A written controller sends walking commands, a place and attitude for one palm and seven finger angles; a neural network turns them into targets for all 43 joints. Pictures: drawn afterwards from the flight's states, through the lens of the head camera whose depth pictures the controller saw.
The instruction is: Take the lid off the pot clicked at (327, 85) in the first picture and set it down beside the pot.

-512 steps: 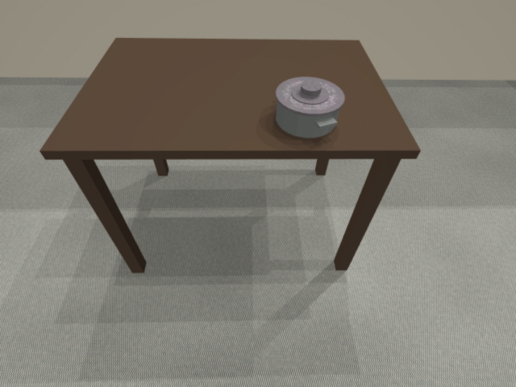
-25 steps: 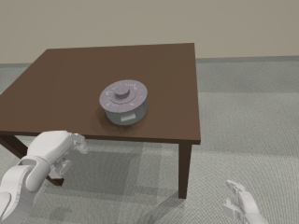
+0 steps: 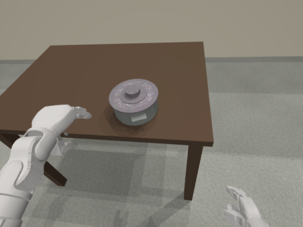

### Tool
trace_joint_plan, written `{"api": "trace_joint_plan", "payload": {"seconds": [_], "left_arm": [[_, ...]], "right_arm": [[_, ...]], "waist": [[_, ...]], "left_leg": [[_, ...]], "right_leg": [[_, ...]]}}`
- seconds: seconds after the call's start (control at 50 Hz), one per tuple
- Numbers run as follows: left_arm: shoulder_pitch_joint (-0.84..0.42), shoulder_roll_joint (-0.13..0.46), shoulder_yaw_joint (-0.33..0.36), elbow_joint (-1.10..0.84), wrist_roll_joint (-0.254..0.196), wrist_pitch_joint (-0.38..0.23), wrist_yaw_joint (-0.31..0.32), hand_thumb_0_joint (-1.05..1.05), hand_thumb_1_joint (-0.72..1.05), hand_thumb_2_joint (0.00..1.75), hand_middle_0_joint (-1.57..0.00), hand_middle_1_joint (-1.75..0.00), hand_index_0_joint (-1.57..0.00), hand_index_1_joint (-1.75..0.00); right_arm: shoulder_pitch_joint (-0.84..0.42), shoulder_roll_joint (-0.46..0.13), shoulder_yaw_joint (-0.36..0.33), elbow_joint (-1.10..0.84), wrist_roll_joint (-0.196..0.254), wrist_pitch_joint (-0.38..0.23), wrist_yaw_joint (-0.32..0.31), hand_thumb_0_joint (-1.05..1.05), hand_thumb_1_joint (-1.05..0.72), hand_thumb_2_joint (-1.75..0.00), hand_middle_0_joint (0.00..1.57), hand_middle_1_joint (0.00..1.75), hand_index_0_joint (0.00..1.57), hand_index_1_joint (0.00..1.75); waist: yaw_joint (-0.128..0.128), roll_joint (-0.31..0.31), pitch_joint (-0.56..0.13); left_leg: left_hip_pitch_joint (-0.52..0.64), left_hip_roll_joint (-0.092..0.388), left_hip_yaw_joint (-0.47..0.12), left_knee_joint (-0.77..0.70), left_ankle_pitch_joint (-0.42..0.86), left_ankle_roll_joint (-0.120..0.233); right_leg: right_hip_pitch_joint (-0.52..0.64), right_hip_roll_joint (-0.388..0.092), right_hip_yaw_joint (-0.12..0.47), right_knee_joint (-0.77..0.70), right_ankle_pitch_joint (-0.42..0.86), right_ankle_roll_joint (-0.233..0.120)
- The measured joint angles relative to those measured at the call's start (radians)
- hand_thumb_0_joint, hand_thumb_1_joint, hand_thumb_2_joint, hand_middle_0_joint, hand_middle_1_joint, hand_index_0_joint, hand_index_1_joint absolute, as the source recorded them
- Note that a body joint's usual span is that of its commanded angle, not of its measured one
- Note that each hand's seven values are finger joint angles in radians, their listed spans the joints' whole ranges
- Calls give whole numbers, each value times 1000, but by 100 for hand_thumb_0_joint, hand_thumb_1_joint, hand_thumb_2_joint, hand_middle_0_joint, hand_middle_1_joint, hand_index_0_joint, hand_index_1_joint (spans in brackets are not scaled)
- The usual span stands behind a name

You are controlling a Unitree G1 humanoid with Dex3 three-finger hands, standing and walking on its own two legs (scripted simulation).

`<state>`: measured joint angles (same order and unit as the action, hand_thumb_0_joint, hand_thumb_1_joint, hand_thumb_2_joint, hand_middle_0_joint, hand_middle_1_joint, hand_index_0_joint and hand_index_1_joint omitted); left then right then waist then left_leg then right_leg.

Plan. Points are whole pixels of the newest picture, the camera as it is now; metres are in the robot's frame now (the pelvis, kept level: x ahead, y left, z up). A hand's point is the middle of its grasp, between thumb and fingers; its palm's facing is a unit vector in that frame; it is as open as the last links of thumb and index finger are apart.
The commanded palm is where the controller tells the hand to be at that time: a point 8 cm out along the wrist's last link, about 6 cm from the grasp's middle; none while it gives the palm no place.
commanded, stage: move the open hand above the knob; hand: left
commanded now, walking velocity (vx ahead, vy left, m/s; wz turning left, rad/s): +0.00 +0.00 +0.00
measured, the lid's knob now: (132, 90) +0.55 +0.13 +0.04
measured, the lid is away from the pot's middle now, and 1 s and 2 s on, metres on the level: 0.00 0.00 0.00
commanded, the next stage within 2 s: none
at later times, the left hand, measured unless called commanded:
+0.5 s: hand (96, 114) +0.37 +0.19 +0.11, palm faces -0.20 +0.00 -0.98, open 10.1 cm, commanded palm +0.36 +0.19 +0.18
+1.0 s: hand (115, 99) +0.44 +0.16 +0.11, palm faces -0.29 -0.02 -0.96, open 10.1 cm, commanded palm +0.43 +0.16 +0.18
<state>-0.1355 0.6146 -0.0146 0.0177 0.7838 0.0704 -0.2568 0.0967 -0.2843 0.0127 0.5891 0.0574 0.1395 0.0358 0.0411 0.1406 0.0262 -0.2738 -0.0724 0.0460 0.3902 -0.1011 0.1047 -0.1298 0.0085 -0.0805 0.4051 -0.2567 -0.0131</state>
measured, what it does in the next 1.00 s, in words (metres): stands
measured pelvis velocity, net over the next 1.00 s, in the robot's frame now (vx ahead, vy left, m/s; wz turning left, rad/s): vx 0.03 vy -0.03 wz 0.00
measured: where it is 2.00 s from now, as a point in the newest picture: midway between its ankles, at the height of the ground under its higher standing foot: outside the picture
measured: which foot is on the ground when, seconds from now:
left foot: down 0.00-1.00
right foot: down 0.00-1.00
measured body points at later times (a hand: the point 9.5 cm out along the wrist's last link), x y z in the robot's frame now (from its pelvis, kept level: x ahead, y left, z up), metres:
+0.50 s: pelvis +0.00 +0.01 +0.00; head +0.01 -0.03 +0.44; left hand +0.38 +0.19 +0.17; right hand +0.18 -0.21 -0.12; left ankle +0.07 +0.05 -0.74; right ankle -0.02 -0.11 -0.74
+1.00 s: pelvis +0.03 -0.03 +0.00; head +0.05 -0.06 +0.45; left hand +0.45 +0.15 +0.16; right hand +0.16 -0.28 -0.13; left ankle +0.07 +0.05 -0.74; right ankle -0.02 -0.11 -0.74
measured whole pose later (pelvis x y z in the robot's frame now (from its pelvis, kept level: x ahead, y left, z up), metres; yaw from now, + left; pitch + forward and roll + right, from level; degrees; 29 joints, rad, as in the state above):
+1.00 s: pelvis +0.03 -0.03 +0.00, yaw +0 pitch +3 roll +0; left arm -0.68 0.51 -0.24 0.53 0.85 0.15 -0.31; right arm 0.18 -0.31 0.01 0.64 0.08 0.17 0.03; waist -0.04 0.09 -0.01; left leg -0.34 -0.06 0.04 0.44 -0.15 0.08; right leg -0.20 0.02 -0.08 0.46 -0.32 -0.04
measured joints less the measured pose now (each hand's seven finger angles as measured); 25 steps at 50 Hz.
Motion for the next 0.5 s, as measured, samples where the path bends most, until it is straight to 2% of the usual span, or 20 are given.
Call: {"api": "trace_joint_plan", "payload": {"seconds": [0.06, 0.16, 0.22, 0.3, 0.36, 0.44, 0.5], "left_arm": [[-39, -16, -60, 15, 9, 37, -30, 0, -26, 135, -83, -9, -83, -9], [-131, -15, -140, 24, 38, 16, -54, 0, -27, 135, -83, -9, -83, -9], [-190, -26, -147, 60, 46, 19, -43, 0, -27, 136, -83, -8, -84, -9], [-245, -66, -165, 121, 52, 75, -37, 0, -27, 136, -83, -8, -83, -9], [-265, -93, -210, 135, 64, 103, -47, 0, -27, 136, -83, -8, -83, -9], [-312, -101, -256, 163, 79, 85, -46, 0, -27, 136, -83, -8, -83, -9], [-369, -97, -240, 246, 78, 74, -26, 0, -27, 136, -83, -8, -84, -9]], "right_arm": [[1, -4, -2, -3, 2, -2, 0, 1, -91, -90, 20, 30, 20, 29], [-8, -2, 2, 18, -5, -23, -13, 1, -91, -90, 20, 30, 20, 29], [-8, 4, 4, 23, -4, -24, -5, 1, -91, -90, 20, 30, 20, 29], [0, 10, 5, 15, 4, -13, 19, 1, -91, -90, 20, 30, 20, 29], [7, 12, 6, 10, 5, -7, 27, 1, -91, -90, 20, 30, 20, 29], [10, 12, 15, 23, 1, -10, 16, 1, -91, -90, 20, 30, 20, 29], [13, 16, 24, 39, 2, -8, 6, 1, -91, -90, 20, 30, 20, 29]], "waist": [[2, -3, 5], [3, -13, 11], [1, -16, 1], [-4, -15, -10], [-9, -15, -12], [-16, -17, -9], [-24, -23, -14]], "left_leg": [[-4, -9, -6, -2, 4, 6], [-10, -20, -15, 0, 8, 11], [-14, -23, -15, -4, 11, 11], [-24, -25, -9, -5, 12, 12], [-28, -26, -5, -3, 11, 12], [-33, -26, -3, 5, 6, 12], [-38, -21, 1, 9, 3, 9]], "right_leg": [[-4, -8, -8, 5, -2, 5], [-11, -18, -18, 19, -10, 7], [-18, -21, -17, 21, -10, 6], [-34, -24, -11, 31, -12, 8], [-43, -26, -8, 42, -17, 9], [-52, -27, -4, 56, -25, 5], [-59, -22, 0, 60, -27, 3]]}}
